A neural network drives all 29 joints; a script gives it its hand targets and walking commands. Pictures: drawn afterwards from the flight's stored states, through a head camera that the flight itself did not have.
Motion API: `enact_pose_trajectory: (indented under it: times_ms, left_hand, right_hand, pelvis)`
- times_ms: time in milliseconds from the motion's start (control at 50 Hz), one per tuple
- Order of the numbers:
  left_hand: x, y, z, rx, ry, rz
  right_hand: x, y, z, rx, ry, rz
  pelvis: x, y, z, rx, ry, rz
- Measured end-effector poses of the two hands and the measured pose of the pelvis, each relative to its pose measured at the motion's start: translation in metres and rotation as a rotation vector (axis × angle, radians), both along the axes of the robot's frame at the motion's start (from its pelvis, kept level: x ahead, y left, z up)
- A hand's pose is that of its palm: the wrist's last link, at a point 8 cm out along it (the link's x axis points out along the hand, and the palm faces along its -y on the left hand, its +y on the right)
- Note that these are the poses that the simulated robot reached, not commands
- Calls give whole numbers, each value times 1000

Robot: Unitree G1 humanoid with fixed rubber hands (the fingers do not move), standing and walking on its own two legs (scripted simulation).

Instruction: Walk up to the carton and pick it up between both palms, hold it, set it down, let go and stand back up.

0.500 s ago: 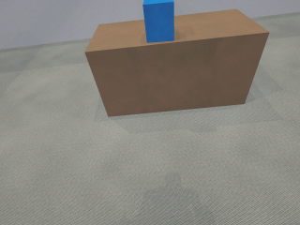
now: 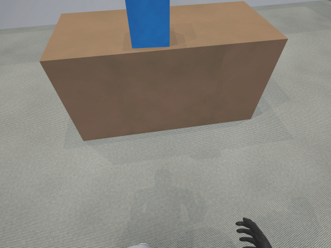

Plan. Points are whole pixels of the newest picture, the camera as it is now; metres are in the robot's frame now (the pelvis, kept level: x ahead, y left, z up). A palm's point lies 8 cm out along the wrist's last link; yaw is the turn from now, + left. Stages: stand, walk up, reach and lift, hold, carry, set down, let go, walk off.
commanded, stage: walk up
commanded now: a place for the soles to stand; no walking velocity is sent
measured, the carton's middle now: (148, 14) +1.17 +0.13 +0.05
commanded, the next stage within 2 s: none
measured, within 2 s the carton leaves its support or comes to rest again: neither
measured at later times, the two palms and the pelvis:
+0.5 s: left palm (116, 166) +0.38 +0.18 -0.10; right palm (277, 234) +0.20 -0.28 -0.14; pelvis +0.25 -0.04 +0.00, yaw -3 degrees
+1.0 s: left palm (98, 152) +0.44 +0.26 -0.11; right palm (231, 127) +0.56 -0.22 -0.11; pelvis +0.48 +0.01 +0.01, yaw +0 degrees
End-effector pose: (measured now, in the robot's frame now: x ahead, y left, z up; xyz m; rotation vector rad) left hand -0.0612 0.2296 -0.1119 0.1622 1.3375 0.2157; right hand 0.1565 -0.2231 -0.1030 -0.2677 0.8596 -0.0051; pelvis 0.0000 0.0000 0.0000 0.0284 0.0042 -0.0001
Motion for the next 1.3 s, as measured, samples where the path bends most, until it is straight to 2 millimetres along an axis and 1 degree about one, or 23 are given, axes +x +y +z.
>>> enact_pose_trajectory:
  times_ms: [60,120,160,200,240,300,380,440,480,520,600,660,740,780,840,900,960,1000,1040,1100,1180,1240,1300]
  left_hand:
    - [65,14,9,3,-69,-64]
    - [145,28,24,20,-185,-145]
    - [195,32,30,29,-255,-189]
    - [239,30,33,28,-311,-209]
    - [274,20,32,12,-344,-220]
    - [319,-5,28,-22,-358,-251]
    - [380,-42,18,-51,-364,-306]
    - [421,-57,13,-25,-379,-313]
    - [436,-56,13,9,-388,-295]
    - [436,-45,16,49,-372,-221]
    - [419,-23,37,108,-303,-105]
    - [405,-14,45,121,-228,-70]
    - [399,-14,46,105,-135,-44]
    - [404,-15,44,86,-105,-41]
    - [423,-13,38,57,-84,-37]
    - [448,-5,27,33,-75,-37]
    - [477,12,11,21,-61,-39]
    - [497,27,-3,13,-40,-55]
    - [522,39,-11,2,-27,-80]
    - [570,51,-7,-3,-68,-109]
    - [653,61,15,10,-193,-171]
    - [706,61,26,18,-274,-201]
    - [746,52,30,11,-319,-208]
  right_hand:
    - [-10,-17,5,-28,53,-135]
    - [-27,-28,14,-45,124,-219]
    - [-39,-30,17,-42,180,-255]
    - [-48,-30,18,-34,241,-282]
    - [-50,-30,16,-24,292,-299]
    - [-41,-29,11,-1,340,-304]
    - [-17,-37,-5,17,389,-296]
    - [8,-51,-25,16,432,-275]
    - [31,-58,-33,20,446,-254]
    - [59,-64,-32,24,441,-227]
    - [133,-78,-16,12,360,-159]
    - [189,-80,-5,12,280,-128]
    - [241,-70,0,34,242,-113]
    - [262,-60,-2,48,244,-108]
    - [291,-42,-6,64,258,-95]
    - [326,-22,-9,62,259,-71]
    - [371,-5,-10,31,239,-49]
    - [401,2,-11,-1,213,-52]
    - [421,5,-8,-26,189,-77]
    - [428,-1,1,-49,198,-174]
    - [423,-5,16,-67,251,-236]
    - [419,0,17,-54,309,-241]
    - [424,3,13,-36,355,-237]
  pelvis:
    - [33,7,10,-32,-33,-6]
    - [66,8,23,-45,-55,-24]
    - [86,6,27,-45,-66,-21]
    - [104,2,29,-38,-69,-20]
    - [123,-2,28,-26,-67,-28]
    - [150,-9,25,-6,-60,-41]
    - [191,-21,14,19,-50,-46]
    - [227,-31,1,-1,-40,-52]
    - [245,-37,-4,-20,-39,-49]
    - [262,-42,-2,-4,-46,-43]
    - [295,-45,17,4,-69,-31]
    - [319,-44,27,8,-79,-36]
    - [352,-37,33,1,-75,-39]
    - [369,-31,33,-8,-68,-36]
    - [396,-22,31,-27,-55,-23]
    - [426,-10,25,-49,-46,-11]
    - [458,4,15,-64,-43,-2]
    - [480,14,6,-48,-44,2]
    - [497,24,2,-22,-54,4]
    - [522,33,8,-41,-66,11]
    - [552,38,23,-49,-71,10]
    - [574,38,28,-44,-67,21]
    - [596,35,27,-29,-61,17]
